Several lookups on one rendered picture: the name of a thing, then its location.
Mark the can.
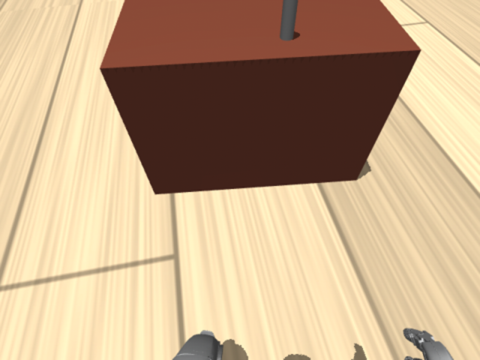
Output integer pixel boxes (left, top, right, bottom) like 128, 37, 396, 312
280, 0, 298, 41

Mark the right robot hand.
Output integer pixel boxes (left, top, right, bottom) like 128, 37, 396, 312
403, 328, 454, 360

